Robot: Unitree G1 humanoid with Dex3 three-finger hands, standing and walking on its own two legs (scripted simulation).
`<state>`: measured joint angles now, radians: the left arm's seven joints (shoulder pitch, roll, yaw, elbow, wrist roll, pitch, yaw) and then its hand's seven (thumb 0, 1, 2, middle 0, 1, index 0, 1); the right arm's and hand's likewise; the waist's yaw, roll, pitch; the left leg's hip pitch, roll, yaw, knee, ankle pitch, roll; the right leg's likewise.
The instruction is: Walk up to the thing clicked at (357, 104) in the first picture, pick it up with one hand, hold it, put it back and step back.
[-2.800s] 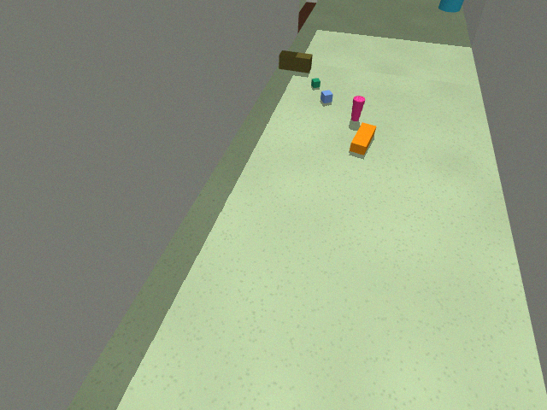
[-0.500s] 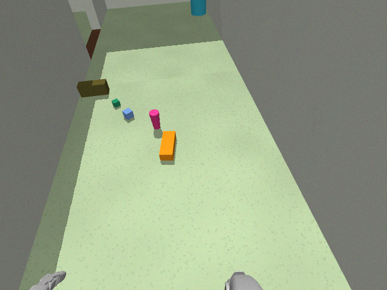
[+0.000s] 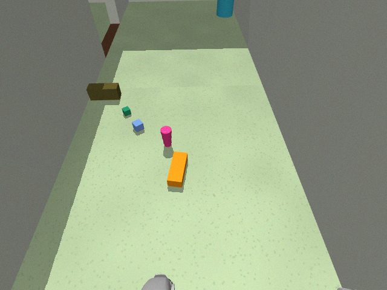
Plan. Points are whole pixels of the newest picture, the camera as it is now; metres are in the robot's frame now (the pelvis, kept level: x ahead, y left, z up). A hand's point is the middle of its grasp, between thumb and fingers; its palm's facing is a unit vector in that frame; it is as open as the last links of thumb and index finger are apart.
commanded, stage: walk up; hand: left
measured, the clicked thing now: (166, 137) +1.13 +0.24 -0.69
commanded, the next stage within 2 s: none
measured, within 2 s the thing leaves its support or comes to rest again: neither
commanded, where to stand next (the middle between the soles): +0.80 +0.04 m, yaw -1 degrees
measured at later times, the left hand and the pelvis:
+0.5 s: hand (99, 208) +0.34 +0.29 -0.13, palm faces -0.11 -0.93 -0.36, open 7.4 cm; pelvis +0.23 +0.03 +0.00, yaw -2 degrees
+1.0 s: hand (104, 177) +0.45 +0.31 -0.13, palm faces +0.03 -0.92 -0.38, open 7.4 cm; pelvis +0.41 +0.03 +0.00, yaw +2 degrees
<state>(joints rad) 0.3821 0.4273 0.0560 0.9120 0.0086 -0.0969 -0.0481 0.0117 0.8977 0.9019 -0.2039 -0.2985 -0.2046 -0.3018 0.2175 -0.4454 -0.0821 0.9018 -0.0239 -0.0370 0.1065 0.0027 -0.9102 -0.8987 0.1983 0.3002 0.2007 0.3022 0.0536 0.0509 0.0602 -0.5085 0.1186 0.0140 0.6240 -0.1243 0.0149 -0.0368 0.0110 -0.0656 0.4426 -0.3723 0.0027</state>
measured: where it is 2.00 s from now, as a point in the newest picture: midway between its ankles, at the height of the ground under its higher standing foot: (195, 197)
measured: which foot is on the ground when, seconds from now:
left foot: up 0.00-0.02, down 0.04-0.58, up 0.60-1.00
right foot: down 0.00-0.08, up 0.10-0.52, down 0.54-1.00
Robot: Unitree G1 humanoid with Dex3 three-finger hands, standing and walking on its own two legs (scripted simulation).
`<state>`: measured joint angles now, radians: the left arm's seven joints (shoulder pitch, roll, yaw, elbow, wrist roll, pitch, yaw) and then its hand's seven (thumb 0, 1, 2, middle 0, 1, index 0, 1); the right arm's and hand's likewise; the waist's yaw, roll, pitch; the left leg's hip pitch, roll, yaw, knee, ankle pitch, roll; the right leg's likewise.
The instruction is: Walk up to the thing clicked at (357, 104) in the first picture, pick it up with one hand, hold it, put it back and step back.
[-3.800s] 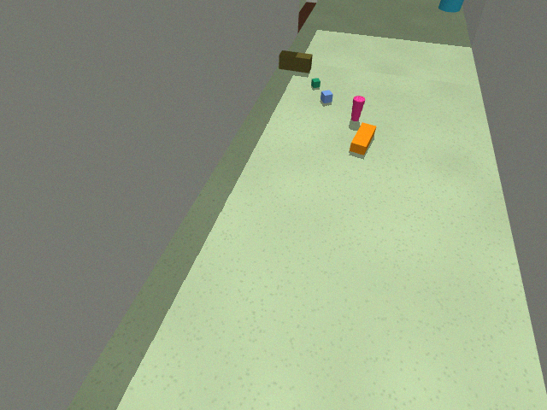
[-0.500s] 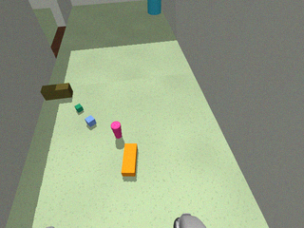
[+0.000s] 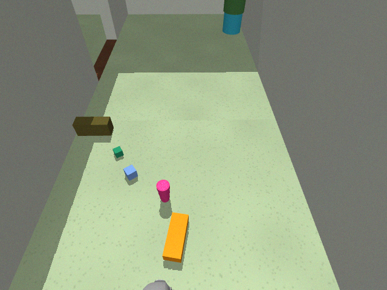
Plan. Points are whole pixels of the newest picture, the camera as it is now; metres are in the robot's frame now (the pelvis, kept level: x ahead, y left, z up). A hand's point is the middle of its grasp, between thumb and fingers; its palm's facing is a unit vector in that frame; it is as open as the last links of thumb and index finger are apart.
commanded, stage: walk up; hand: left
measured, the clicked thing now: (164, 192) +0.73 +0.19 -0.69
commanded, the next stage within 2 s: none
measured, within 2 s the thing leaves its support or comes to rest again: neither
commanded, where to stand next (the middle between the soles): +0.39 +0.00 m, yaw -3 degrees
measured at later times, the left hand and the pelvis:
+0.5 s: hand (84, 255) +0.23 +0.29 -0.13, palm faces -0.12 -0.92 -0.37, open 7.4 cm; pelvis +0.16 +0.01 +0.01, yaw -4 degrees
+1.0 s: hand (105, 213) +0.34 +0.27 -0.13, palm faces -0.05 -0.92 -0.40, open 7.4 cm; pelvis +0.28 -0.01 +0.00, yaw -1 degrees
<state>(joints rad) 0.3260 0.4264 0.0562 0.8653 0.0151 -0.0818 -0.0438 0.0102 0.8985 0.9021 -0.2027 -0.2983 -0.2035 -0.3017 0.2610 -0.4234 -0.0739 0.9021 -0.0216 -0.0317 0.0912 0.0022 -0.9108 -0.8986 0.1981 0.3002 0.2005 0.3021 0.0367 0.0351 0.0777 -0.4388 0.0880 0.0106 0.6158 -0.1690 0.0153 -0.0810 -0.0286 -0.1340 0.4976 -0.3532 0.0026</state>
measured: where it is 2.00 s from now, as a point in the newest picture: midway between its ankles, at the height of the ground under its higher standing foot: (198, 273)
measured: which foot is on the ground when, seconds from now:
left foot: up 0.00-0.02, down 0.04-0.58, up 0.60-0.94, down 0.96-1.00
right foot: down 0.00-0.06, up 0.08-0.54, down 0.56-1.00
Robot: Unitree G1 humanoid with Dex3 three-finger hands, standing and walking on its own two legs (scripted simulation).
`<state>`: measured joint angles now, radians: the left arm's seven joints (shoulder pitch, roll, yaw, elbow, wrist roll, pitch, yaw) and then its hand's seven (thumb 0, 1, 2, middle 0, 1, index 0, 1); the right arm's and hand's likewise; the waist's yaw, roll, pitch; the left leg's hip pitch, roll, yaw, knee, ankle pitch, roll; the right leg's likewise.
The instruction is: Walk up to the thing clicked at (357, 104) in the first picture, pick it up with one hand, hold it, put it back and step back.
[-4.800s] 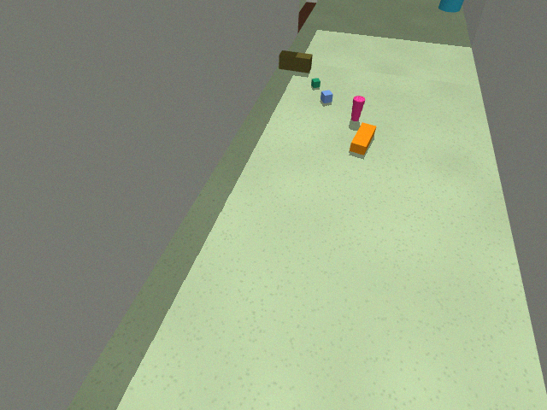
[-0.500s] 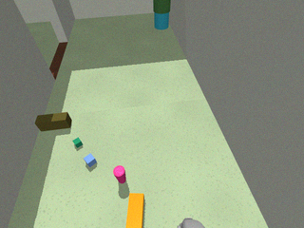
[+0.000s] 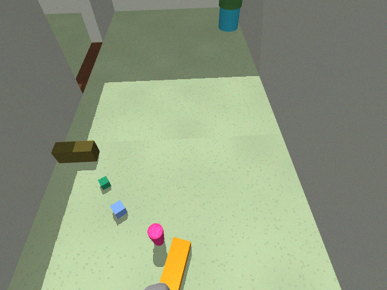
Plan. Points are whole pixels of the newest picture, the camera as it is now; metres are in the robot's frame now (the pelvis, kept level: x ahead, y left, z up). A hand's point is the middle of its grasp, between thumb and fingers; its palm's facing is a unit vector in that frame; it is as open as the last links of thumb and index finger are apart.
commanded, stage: walk up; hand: left
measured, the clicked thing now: (157, 236) +0.44 +0.21 -0.69
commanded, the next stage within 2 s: stand in 1.78 s
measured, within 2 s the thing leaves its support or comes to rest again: neither
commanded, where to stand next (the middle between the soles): +0.11 +0.01 m, yaw -2 degrees
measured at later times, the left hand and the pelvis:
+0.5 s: hand out of the picture +0.07 +0.28 -0.14, palm faces -0.03 -0.91 -0.41, open 7.4 cm; pelvis +0.02 +0.01 +0.00, yaw +0 degrees
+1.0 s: hand out of the picture +0.13 +0.27 -0.14, palm faces -0.05 -0.94 -0.33, open 7.4 cm; pelvis +0.03 +0.02 +0.02, yaw -1 degrees
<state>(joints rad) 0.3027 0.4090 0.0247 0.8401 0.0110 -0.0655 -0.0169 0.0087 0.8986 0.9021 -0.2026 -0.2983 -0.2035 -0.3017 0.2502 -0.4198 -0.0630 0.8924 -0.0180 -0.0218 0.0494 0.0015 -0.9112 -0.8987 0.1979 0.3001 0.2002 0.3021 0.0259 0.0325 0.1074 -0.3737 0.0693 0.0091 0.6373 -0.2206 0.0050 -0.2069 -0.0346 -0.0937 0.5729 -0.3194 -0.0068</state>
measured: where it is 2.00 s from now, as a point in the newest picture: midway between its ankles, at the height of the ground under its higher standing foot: outside the picture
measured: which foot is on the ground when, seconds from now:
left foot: down 0.00-1.00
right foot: down 0.00-0.04, up 0.06-0.28, down 0.30-1.00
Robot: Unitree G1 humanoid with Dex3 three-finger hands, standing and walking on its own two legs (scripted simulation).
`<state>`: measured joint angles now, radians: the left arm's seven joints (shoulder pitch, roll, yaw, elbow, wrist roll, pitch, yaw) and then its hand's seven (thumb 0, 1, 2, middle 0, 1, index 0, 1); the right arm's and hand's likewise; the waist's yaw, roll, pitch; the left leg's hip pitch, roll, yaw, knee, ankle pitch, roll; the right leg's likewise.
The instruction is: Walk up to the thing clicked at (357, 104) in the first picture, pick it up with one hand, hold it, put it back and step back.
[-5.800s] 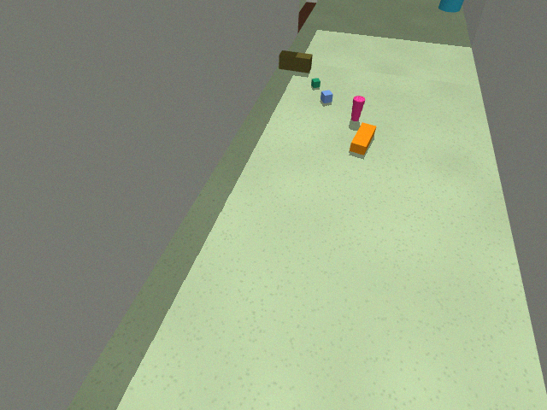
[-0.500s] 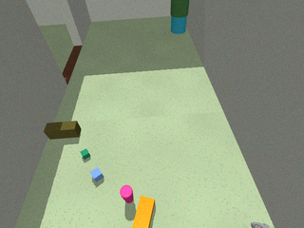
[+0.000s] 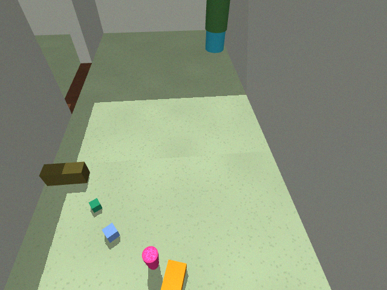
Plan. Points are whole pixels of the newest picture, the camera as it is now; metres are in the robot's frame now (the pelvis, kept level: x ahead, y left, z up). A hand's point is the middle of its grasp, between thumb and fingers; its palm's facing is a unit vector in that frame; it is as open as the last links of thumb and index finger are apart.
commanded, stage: walk up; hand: left
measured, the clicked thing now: (151, 259) +0.40 +0.19 -0.71
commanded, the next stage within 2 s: stand in 0.78 s
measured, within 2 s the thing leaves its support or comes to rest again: neither
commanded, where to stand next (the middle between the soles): +0.08 -0.01 m, yaw -1 degrees
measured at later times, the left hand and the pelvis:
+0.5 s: hand out of the picture +0.08 +0.25 -0.15, palm faces -0.02 -0.93 -0.36, open 7.4 cm; pelvis +0.01 +0.00 +0.00, yaw +0 degrees
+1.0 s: hand out of the picture +0.10 +0.24 -0.15, palm faces -0.03 -0.94 -0.34, open 7.4 cm; pelvis +0.02 -0.01 +0.00, yaw +0 degrees
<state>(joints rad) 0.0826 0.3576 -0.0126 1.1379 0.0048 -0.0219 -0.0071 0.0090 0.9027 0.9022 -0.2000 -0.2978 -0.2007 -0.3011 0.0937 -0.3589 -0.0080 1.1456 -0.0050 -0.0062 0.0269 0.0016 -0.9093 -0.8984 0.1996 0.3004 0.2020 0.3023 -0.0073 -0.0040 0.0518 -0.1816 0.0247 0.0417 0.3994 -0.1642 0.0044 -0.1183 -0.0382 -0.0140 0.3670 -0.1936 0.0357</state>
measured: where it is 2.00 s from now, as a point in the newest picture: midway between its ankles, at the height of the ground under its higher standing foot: outside the picture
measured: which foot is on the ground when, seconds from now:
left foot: down 0.00-1.00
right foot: down 0.00-1.00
